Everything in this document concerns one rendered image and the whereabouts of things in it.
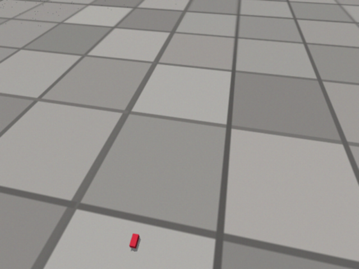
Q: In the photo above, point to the small box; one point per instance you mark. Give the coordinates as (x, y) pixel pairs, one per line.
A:
(134, 241)

